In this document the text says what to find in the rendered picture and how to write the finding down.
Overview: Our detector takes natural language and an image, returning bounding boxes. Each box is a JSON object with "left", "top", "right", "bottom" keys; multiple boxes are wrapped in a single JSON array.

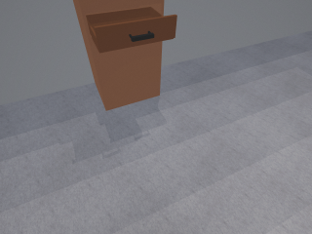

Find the handle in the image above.
[{"left": 129, "top": 31, "right": 155, "bottom": 42}]

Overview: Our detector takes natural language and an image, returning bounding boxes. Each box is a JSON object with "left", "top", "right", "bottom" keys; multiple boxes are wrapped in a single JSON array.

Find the cabinet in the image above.
[{"left": 73, "top": 0, "right": 165, "bottom": 111}]

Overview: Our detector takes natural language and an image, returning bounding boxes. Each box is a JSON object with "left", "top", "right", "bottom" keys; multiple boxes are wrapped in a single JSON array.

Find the drawer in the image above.
[{"left": 86, "top": 7, "right": 177, "bottom": 54}]

